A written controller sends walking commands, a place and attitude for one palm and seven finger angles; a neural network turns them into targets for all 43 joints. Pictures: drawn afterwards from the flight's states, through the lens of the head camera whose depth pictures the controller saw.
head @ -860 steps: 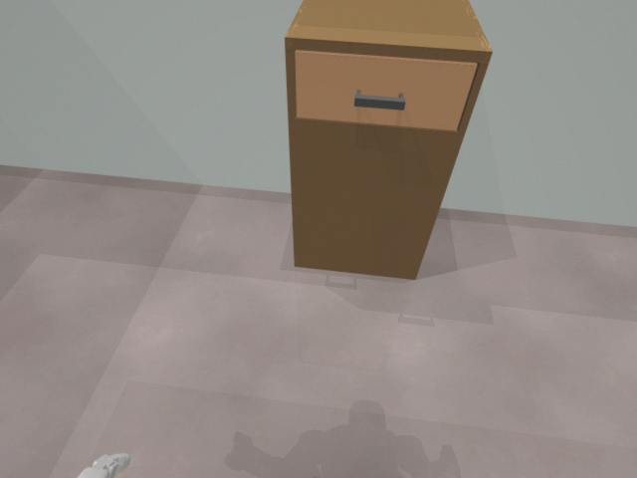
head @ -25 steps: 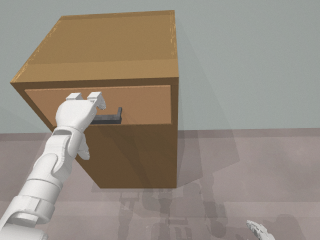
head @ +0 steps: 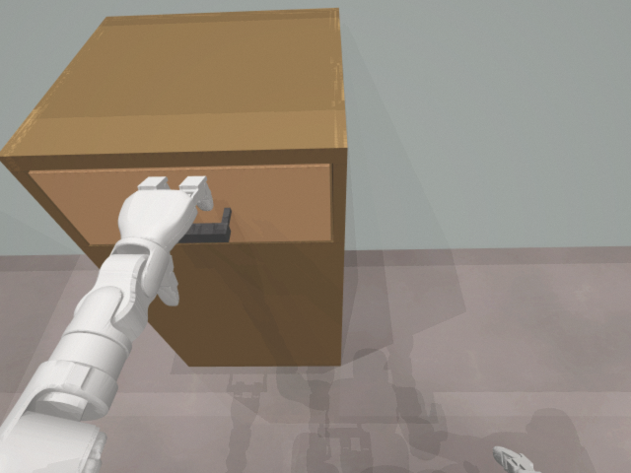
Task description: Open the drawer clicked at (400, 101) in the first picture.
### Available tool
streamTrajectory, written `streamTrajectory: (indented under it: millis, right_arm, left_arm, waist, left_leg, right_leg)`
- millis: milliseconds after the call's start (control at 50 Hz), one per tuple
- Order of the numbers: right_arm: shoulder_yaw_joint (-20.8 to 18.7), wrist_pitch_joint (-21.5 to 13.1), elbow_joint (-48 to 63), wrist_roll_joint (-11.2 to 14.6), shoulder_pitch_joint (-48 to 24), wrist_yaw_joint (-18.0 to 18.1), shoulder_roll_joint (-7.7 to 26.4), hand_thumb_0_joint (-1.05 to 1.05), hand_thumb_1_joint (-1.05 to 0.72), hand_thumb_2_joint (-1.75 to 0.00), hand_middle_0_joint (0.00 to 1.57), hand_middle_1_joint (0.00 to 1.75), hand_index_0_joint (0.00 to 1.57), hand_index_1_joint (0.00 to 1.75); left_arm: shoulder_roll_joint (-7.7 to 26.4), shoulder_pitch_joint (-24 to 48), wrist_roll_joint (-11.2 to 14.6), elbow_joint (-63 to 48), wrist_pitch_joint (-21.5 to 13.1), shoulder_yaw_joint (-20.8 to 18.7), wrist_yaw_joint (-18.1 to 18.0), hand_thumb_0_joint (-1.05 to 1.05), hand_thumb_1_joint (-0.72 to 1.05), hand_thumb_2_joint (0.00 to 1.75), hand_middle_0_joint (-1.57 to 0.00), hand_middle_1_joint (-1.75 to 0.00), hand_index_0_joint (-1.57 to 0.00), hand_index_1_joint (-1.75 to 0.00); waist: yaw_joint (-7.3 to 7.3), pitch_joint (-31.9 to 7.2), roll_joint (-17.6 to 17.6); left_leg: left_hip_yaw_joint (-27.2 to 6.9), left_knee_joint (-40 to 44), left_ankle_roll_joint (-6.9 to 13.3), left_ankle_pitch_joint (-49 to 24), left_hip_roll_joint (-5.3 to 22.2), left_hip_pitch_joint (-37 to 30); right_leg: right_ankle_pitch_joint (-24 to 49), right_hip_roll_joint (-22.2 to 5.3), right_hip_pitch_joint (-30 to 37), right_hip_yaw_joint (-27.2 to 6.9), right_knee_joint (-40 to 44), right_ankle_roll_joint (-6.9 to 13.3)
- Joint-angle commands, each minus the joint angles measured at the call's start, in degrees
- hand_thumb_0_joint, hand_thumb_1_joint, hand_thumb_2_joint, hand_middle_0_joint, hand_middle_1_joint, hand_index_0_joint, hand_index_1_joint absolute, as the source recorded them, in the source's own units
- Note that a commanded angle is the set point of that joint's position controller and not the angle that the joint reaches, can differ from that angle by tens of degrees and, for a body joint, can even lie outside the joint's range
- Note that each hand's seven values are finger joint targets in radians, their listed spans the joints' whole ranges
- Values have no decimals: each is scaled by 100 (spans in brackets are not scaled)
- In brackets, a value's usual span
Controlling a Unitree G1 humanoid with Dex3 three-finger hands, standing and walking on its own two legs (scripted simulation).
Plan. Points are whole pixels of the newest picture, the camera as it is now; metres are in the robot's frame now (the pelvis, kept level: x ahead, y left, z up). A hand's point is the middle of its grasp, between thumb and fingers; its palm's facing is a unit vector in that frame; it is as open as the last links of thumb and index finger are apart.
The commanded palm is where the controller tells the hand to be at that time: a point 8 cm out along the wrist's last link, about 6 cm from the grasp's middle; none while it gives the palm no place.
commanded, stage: move the hooked fingers above the handle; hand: left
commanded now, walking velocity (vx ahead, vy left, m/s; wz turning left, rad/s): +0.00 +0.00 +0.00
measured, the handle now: (191, 223) +0.47 +0.24 +0.01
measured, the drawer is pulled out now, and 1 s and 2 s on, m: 0.00 0.00 0.00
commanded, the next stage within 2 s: none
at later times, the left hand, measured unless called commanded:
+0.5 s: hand (175, 239) +0.40 +0.23 +0.06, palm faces -0.04 -0.01 -1.00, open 13.8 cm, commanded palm +0.39 +0.25 +0.12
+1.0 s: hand (184, 229) +0.41 +0.22 +0.06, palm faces +0.04 -0.01 -1.00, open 13.8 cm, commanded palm +0.39 +0.25 +0.12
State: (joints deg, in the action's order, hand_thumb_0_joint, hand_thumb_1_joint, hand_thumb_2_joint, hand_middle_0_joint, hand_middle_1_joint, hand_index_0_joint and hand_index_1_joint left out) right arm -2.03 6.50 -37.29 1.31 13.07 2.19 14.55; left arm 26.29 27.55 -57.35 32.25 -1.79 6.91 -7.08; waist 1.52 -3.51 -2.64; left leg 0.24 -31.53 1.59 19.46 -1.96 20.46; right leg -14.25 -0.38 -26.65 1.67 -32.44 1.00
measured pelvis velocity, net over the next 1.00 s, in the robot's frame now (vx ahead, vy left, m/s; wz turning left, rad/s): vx -0.01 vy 0.00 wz -0.02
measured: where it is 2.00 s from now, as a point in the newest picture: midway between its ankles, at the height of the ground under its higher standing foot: outside the picture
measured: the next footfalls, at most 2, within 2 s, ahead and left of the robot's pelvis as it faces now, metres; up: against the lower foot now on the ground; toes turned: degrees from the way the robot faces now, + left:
none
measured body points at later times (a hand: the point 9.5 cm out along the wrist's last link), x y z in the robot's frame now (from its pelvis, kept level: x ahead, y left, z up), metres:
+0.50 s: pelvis -0.01 -0.01 +0.00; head +0.04 -0.03 +0.44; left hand +0.39 +0.23 +0.11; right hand +0.10 -0.27 -0.13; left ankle -0.05 +0.10 -0.73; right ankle +0.02 -0.11 -0.73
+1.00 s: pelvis -0.01 +0.00 +0.00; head +0.05 -0.02 +0.44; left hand +0.40 +0.22 +0.11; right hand +0.08 -0.26 -0.14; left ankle -0.05 +0.10 -0.73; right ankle +0.02 -0.11 -0.73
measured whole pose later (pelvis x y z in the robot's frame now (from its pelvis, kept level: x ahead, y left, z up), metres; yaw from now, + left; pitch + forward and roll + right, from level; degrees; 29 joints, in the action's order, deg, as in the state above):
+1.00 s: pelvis -0.01 +0.00 +0.00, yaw -1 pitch +10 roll +0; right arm -2.9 6.5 -38.1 1.0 15.4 2.5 14.1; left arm 26.6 31.5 -60.8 39.4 -8.5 3.2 -14.3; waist -0.2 -4.2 -2.5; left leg 1.3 -34.1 1.7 19.9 -1.8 24.5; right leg -14.0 -0.2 -30.8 0.7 -34.5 0.9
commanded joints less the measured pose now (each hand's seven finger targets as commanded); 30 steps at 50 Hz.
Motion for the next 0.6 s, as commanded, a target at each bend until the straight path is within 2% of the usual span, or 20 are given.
streamTrajectory:
  millis: [0, 40, 80, 100, 140, 180, 200, 240, 280, 300, 340, 380, 400, 420, 480, 520, 580]
  right_arm:
    - [-286, -176, 590, -21, 137, 73, 686, 0, -90, -90, 20, 30, 20, 30]
    - [-312, -177, 577, -32, 183, 46, 680, 0, -90, -90, 20, 30, 20, 30]
    - [-313, -133, 575, -39, 175, 37, 713, 0, -90, -90, 20, 30, 20, 30]
    - [-288, -122, 583, -15, 159, 27, 697, 0, -90, -90, 20, 30, 20, 30]
    - [-278, -110, 608, 7, 132, 8, 717, 0, -90, -90, 20, 30, 20, 30]
    - [-288, -78, 642, 6, 123, 15, 773, 0, -90, -90, 20, 30, 20, 30]
    - [-280, -62, 698, 19, 86, 14, 763, 0, -90, -90, 20, 30, 20, 30]
    - [-299, -67, 728, 35, 69, 23, 765, 0, -90, -90, 20, 30, 20, 30]
    - [-317, -81, 755, 41, 66, 43, 787, 0, -90, -90, 20, 30, 20, 30]
    - [-318, -87, 740, 47, 91, 68, 793, 0, -90, -90, 20, 30, 20, 30]
    - [-319, -110, 697, 34, 124, 105, 765, 0, -90, -90, 20, 30, 20, 30]
    - [-317, -135, 633, 20, 175, 154, 771, 0, -90, -90, 20, 30, 20, 30]
    - [-307, -146, 598, 30, 199, 167, 749, 0, -90, -90, 20, 30, 20, 30]
    - [-301, -165, 561, 25, 217, 178, 725, 0, -90, -90, 20, 30, 20, 30]
    - [-310, -203, 481, 14, 287, 193, 746, 0, -90, -90, 20, 30, 20, 30]
    - [-304, -220, 473, 24, 269, 183, 717, 0, -90, -90, 20, 30, 20, 30]
    - [-291, -184, 465, 40, 308, 134, 754, 0, -90, -90, 20, 30, 20, 30]
  left_arm:
    - [1360, 2708, -75, -1102, -270, -769, -464, 0, -50, 30, -30, -120, -30, -120]
    - [1399, 2525, -62, -968, -288, -912, -573, 0, -50, 30, -30, -120, -30, -120]
    - [1675, 2224, -63, -705, -196, -1227, -657, 0, -50, 30, -30, -120, -30, -120]
    - [1571, 2239, -53, -593, -133, -1122, -673, 0, -50, 30, -30, -120, -30, -120]
    - [1469, 2113, -51, -409, -7, -1038, -666, 0, -50, 30, -30, -120, -30, -120]
    - [1730, 1909, -64, -342, 90, -1249, -617, 0, -50, 30, -30, -120, -30, -120]
    - [1660, 1840, -74, -437, 114, -1134, -568, 0, -50, 30, -30, -120, -30, -120]
    - [1400, 1918, -39, -573, 114, -890, -476, 0, -50, 30, -30, -120, -30, -120]
    - [1345, 1924, 31, -740, 34, -833, -380, 0, -50, 30, -30, -120, -30, -120]
    - [1503, 2024, 39, -783, -28, -934, -356, 0, -50, 30, -30, -120, -30, -120]
    - [1523, 2326, 35, -900, -177, -894, -358, 0, -50, 30, -30, -120, -30, -120]
    - [1733, 2657, 1, -878, -330, -1049, -430, 0, -50, 30, -30, -120, -30, -120]
    - [1854, 2853, -51, -836, -397, -1124, -490, 0, -50, 30, -30, -120, -30, -120]
    - [1810, 2990, -89, -722, -430, -1069, -555, 0, -50, 30, -30, -120, -30, -120]
    - [2005, 3228, -152, -487, -473, -1219, -728, 0, -50, 30, -30, -120, -30, -120]
    - [1923, 3238, -145, -313, -420, -1140, -787, 0, -50, 30, -30, -120, -30, -120]
    - [1631, 2913, -98, 271, -213, -924, -685, 0, -50, 30, -30, -120, -30, -120]
  waist:
    - [-91, -2148, -139]
    - [-22, -2266, -65]
    - [69, -2314, 102]
    - [20, -2154, 207]
    - [33, -1979, 319]
    - [93, -2102, 541]
    - [101, -2194, 408]
    - [-7, -2082, 483]
    - [-57, -2091, 497]
    - [-67, -2039, 428]
    - [-132, -2024, 327]
    - [-185, -1929, 336]
    - [-186, -1940, 173]
    - [-216, -1848, 98]
    - [-217, -1989, 30]
    - [-201, -2061, -113]
    - [-219, -2012, 81]
  left_leg:
    - [-2, 114, -36, -2596, -61, -328]
    - [15, 86, -48, -2741, -44, -277]
    - [58, 112, -40, -2718, -61, -63]
    - [81, 146, -25, -2589, -51, 67]
    - [126, 217, -13, -2411, -36, 201]
    - [158, 246, 18, -2402, -46, 318]
    - [186, 238, 33, -2375, -56, 294]
    - [201, 240, 60, -2351, -26, 211]
    - [195, 247, 90, -2201, -33, 152]
    - [187, 248, 103, -2081, -33, 142]
    - [178, 231, 123, -1922, -62, 99]
    - [140, 231, 124, -1769, -71, 110]
    - [122, 216, 118, -1675, -90, 145]
    - [121, 215, 113, -1602, -97, 147]
    - [84, 195, 85, -1589, -111, 180]
    - [100, 186, 67, -1636, -109, 161]
    - [110, 197, 34, -1751, -92, 241]
  right_leg:
    - [1780, 102, 1360, -93, 3, 212]
    - [1926, 105, 1439, -100, -45, 210]
    - [2051, 108, 1680, -125, -77, 200]
    - [2048, 95, 1658, -112, -68, 185]
    - [1927, 92, 1627, -94, -32, 177]
    - [2054, 86, 1926, -152, -13, 160]
    - [2088, 71, 1968, -191, -25, 151]
    - [2103, 67, 1859, -176, 26, 132]
    - [1952, 64, 1863, -205, 96, 121]
    - [1837, 64, 1798, -225, 116, 120]
    - [1704, 58, 1715, -248, 153, 111]
    - [1477, 57, 1605, -243, 185, 114]
    - [1345, 58, 1518, -250, 166, 122]
    - [1251, 57, 1412, -229, 168, 129]
    - [1123, 66, 1367, -209, 138, 146]
    - [1190, 66, 1354, -194, 102, 155]
    - [1305, 89, 1342, -129, 85, 163]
